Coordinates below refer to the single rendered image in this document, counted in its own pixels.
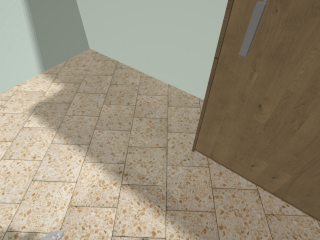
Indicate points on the left robot hand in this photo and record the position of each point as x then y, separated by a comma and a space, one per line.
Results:
53, 235

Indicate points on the wardrobe door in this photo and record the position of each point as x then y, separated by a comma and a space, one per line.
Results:
262, 117

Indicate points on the handle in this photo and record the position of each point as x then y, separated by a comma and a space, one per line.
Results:
253, 26

